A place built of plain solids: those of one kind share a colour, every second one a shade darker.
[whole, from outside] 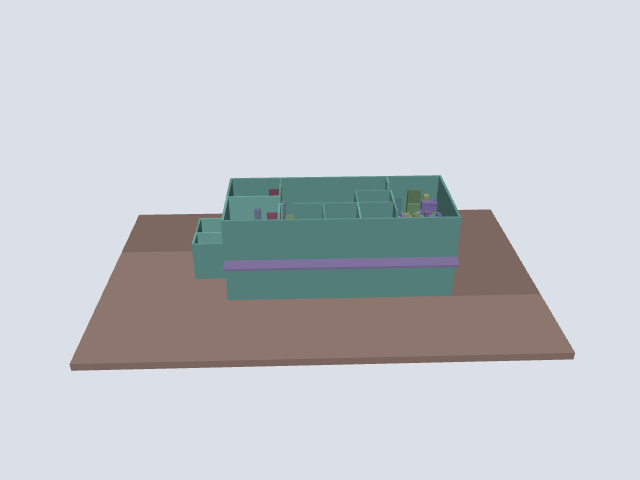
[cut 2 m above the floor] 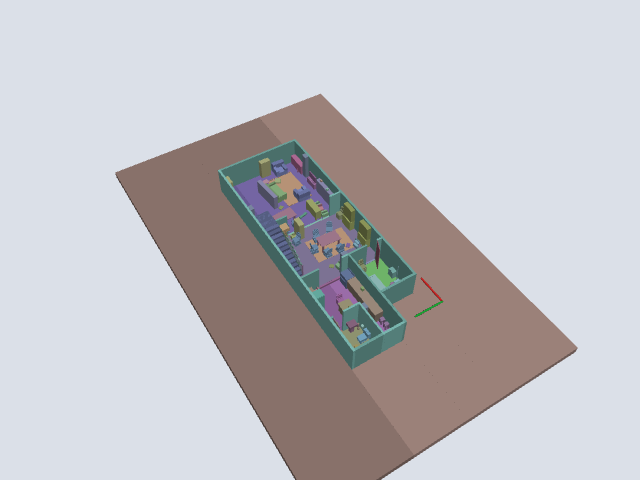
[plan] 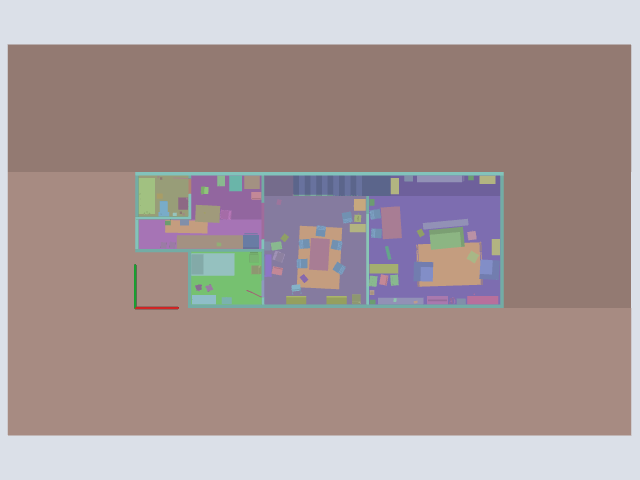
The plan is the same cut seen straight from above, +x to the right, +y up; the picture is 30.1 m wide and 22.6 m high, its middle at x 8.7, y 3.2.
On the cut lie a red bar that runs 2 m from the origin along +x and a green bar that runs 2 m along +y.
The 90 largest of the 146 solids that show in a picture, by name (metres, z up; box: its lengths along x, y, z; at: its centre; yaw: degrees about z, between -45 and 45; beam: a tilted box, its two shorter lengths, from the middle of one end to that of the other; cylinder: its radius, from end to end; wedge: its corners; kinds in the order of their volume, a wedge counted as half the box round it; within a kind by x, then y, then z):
{
 "under_1": {"box": [6.0, 3.78, 0.5], "at": [-3.0, 4.51, -0.33]},
 "under_2": {"box": [8.48, 2.62, 0.5], "at": [-1.76, 1.31, -0.33]},
 "under_3": {"box": [29.35, 6.0, 0.5], "at": [8.68, -3.0, -0.33]},
 "under_4": {"box": [29.35, 6.0, 0.5], "at": [8.68, 9.4, -0.33]},
 "under_5": {"box": [6.0, 6.4, 0.5], "at": [20.35, 3.2, -0.33]},
 "wall_1": {"box": [0.16, 1.39, 2.99], "at": [0.08, 3.48, 1.2]},
 "wall_2": {"box": [0.16, 1.94, 2.99], "at": [0.08, 5.27, 1.2]},
 "wall_3": {"box": [2.64, 0.031, 2.99], "at": [1.32, 2.63, 1.2]},
 "wall_4": {"box": [2.64, 0.13, 2.99], "at": [1.32, 4.24, 1.2]},
 "wall_5": {"box": [0.16, 2.46, 2.99], "at": [2.56, 1.39, 1.2]},
 "wall_6": {"box": [0.16, 3.21, 2.84], "at": [2.56, 1.76, 4.41]},
 "wall_7": {"box": [0.16, 2.74, 2.84], "at": [2.56, 4.87, 4.41]},
 "wall_8": {"box": [0.13, 1.08, 2.99], "at": [2.58, 4.84, 1.2]},
 "wall_9": {"box": [6.08, 0.13, 2.99], "at": [3.04, 2.71, 1.2]},
 "wall_10": {"box": [3.6, 0.13, 2.84], "at": [4.28, 3.44, 4.41]},
 "wall_11": {"box": [0.13, 2.09, 2.84], "at": [6.01, 1.21, 4.41]},
 "wall_12": {"box": [0.13, 1.35, 2.99], "at": [6.01, 1.98, 1.2]},
 "wall_13": {"box": [0.13, 0.46, 2.99], "at": [6.01, 3.01, 1.2]},
 "wall_14": {"box": [0.13, 1.29, 2.99], "at": [6.01, 5.59, 1.2]},
 "wall_15": {"box": [17.35, 0.16, 2.99], "at": [8.68, 6.32, 1.2]},
 "wall_16": {"box": [0.13, 2.09, 2.84], "at": [8.87, 1.21, 4.41]},
 "wall_17": {"box": [14.87, 0.16, 6.13], "at": [9.91, 0.08, 2.76]},
 "wall_18": {"box": [14.87, 0.16, 2.84], "at": [9.91, 6.32, 4.41]},
 "wall_19": {"box": [6.6, 0.13, 2.84], "at": [10.24, 2.31, 4.41]},
 "wall_20": {"box": [0.13, 0.85, 2.99], "at": [10.95, 0.58, 1.2]},
 "wall_21": {"box": [0.13, 0.85, 2.99], "at": [10.95, 4.84, 1.2]},
 "wall_22": {"box": [0.13, 2.09, 2.84], "at": [11.1, 1.21, 4.41]},
 "wall_23": {"box": [2.51, 0.13, 2.84], "at": [12.29, 4.05, 4.41]},
 "wall_24": {"box": [0.13, 1.23, 2.84], "at": [13.47, 1.64, 4.41]},
 "wall_25": {"box": [0.13, 1.0, 2.84], "at": [13.47, 5.74, 4.41]},
 "wall_26": {"box": [0.16, 6.08, 6.13], "at": [17.27, 3.2, 2.76]},
 "stair_1": {"box": [4.58, 0.97, 0.47], "at": [9.73, 5.76, -0.07]},
 "stair_2": {"box": [4.31, 0.97, 0.63], "at": [9.87, 5.76, 0.02]},
 "stair_3": {"box": [4.04, 0.97, 0.8], "at": [10.0, 5.76, 0.1]},
 "stair_4": {"box": [3.77, 0.97, 0.96], "at": [10.13, 5.76, 0.18]},
 "stair_5": {"box": [3.5, 0.97, 1.13], "at": [10.27, 5.76, 0.27]},
 "stair_6": {"box": [3.23, 0.97, 1.3], "at": [10.4, 5.76, 0.35]},
 "stair_7": {"box": [2.96, 0.97, 1.46], "at": [10.54, 5.76, 0.43]},
 "stair_8": {"box": [2.69, 0.97, 1.63], "at": [10.67, 5.76, 0.51]},
 "stair_9": {"box": [2.42, 0.97, 1.8], "at": [10.81, 5.76, 0.6]},
 "stair_10": {"box": [2.15, 0.97, 1.96], "at": [10.94, 5.76, 0.68]},
 "stair_11": {"box": [1.89, 0.97, 2.13], "at": [11.08, 5.76, 0.76]},
 "stair_12": {"box": [1.62, 0.97, 2.29], "at": [11.21, 5.76, 0.85]},
 "stair_13": {"box": [1.35, 0.97, 2.46], "at": [11.35, 5.76, 0.93]},
 "stair_14": {"box": [0.81, 0.97, 2.79], "at": [11.62, 5.76, 1.1]},
 "under_foot_1": {"box": [17.35, 3.78, 0.5], "at": [8.68, 4.51, -0.49]},
 "floor_living_1": {"box": [6.18, 5.11, 0.66], "at": [14.1, 2.71, -0.33]},
 "floor_living_2": {"box": [5.17, 0.97, 0.66], "at": [14.61, 5.75, -0.33]},
 "floor_dining_1": {"box": [1.36, 0.97, 0.66], "at": [6.76, 5.75, -0.33]},
 "floor_dining_2": {"box": [4.8, 5.11, 0.66], "at": [8.48, 2.71, -0.33]},
 "floor_kitchen_1": {"box": [5.79, 1.39, 0.5], "at": [3.06, 3.48, -0.41]},
 "floor_kitchen_2": {"box": [3.31, 2.07, 0.5], "at": [4.29, 5.21, -0.41]},
 "floor_bedroom_1": {"box": [3.31, 2.49, 0.66], "at": [4.29, 1.41, -0.33]},
 "upper_floor_next_1": {"box": [14.87, 1.0, 0.16], "at": [9.91, -0.5, 2.91]},
 "bookcase_1": {"box": [2.14, 0.31, 1.15], "at": [12.5, 0.33, 0.57]},
 "bookcase_2": {"box": [2.14, 0.31, 1.15], "at": [14.33, 6.07, 0.57]},
 "bookcase_3": {"box": [2.14, 0.31, 1.15], "at": [14.62, 3.94, 0.57], "yaw": 5.4},
 "floor_bath_1": {"box": [2.35, 1.94, 0.5], "at": [1.33, 5.27, -0.41]},
 "flat_shelf_1": {"box": [0.76, 0.39, 1.46], "at": [10.48, 3.75, 0.73]},
 "flat_shelf_2": {"box": [0.39, 0.76, 1.46], "at": [12.22, 5.74, 0.73]},
 "flat_shelf_3": {"box": [0.76, 0.39, 1.46], "at": [16.59, 6.04, 0.73]},
 "flat_shelf_4": {"box": [0.39, 0.76, 1.46], "at": [16.98, 2.86, 0.73]},
 "counter_run_1": {"box": [3.11, 0.61, 0.78], "at": [3.52, 3.1, 0.32]},
 "billy_1": {"box": [0.42, 0.28, 2.02], "at": [2.32, 4.02, 0.85]},
 "billy_2": {"box": [0.42, 0.28, 2.02], "at": [4.51, 3.22, 4.0]},
 "billy_3": {"box": [0.28, 0.42, 2.02], "at": [6.23, 2.92, 1.01]},
 "billy_4": {"box": [0.28, 0.42, 2.02], "at": [6.23, 4.12, 4.0]},
 "billy_5": {"box": [0.42, 0.28, 2.02], "at": [12.87, 6.09, 1.01]},
 "billy_6": {"box": [0.42, 0.28, 2.02], "at": [15.35, 0.31, 1.01]},
 "china_cabinet_1": {"box": [0.95, 0.33, 1.07], "at": [7.58, 0.34, 1.36]},
 "china_cabinet_2": {"box": [0.95, 0.4, 0.83], "at": [7.58, 0.37, 0.41]},
 "china_cabinet_3": {"box": [0.95, 0.33, 1.07], "at": [9.48, 0.34, 1.36]},
 "china_cabinet_4": {"box": [0.95, 0.4, 0.83], "at": [9.48, 0.37, 0.41]},
 "rug_1": {"box": [2.0, 2.9, 0.08], "at": [8.68, 2.38, -0.03], "yaw": -2.9},
 "rug_2": {"box": [2.9, 2.0, 0.08], "at": [14.8, 2.05, -0.03], "yaw": 1.8},
 "child_bed_1": {"box": [2.06, 1.06, 0.4], "at": [3.65, 2.05, 0.38]},
 "fridge_flat_1": {"box": [0.6, 0.73, 1.66], "at": [4.73, 5.86, 0.67]},
 "tall_cupboard_1": {"box": [0.96, 0.47, 0.89], "at": [15.49, 6.0, 3.44]},
 "tall_cupboard_2": {"box": [0.92, 0.3, 0.99], "at": [15.49, 6.07, 4.38]},
 "armchair_club_1": {"box": [0.9, 0.92, 0.35], "at": [13.57, 1.71, 0.24], "yaw": -1.4},
 "armchair_club_2": {"box": [0.9, 0.92, 0.35], "at": [16.68, 1.8, 0.24], "yaw": -3.3},
 "bathtub_1": {"box": [0.76, 1.7, 0.44], "at": [0.55, 5.27, 0.06]},
 "chest_drawers_1": {"box": [1.13, 0.5, 1.0], "at": [16.61, 5.98, 3.49]},
 "sofa_1": {"box": [1.6, 0.93, 0.34], "at": [14.68, 3.27, 0.28], "yaw": 5.4},
 "range_cooker_1": {"box": [0.76, 0.65, 0.94], "at": [5.45, 3.12, 0.3]},
 "cube_shelf_1": {"box": [1.46, 0.39, 0.76], "at": [16.36, 0.36, 0.38]},
 "sideboard_1": {"box": [1.35, 0.45, 0.71], "at": [11.71, 1.84, 0.51]},
 "floor_gap_living_dining_1": {"box": [0.13, 3.41, 0.66], "at": [10.95, 2.71, -0.33]},
 "tv_board_1": {"box": [1.0, 0.4, 0.48], "at": [14.23, 0.37, 0.24]},
 "upper_floor_family_1": {"box": [1.06, 0.97, 0.16], "at": [6.61, 5.75, 2.91]}
}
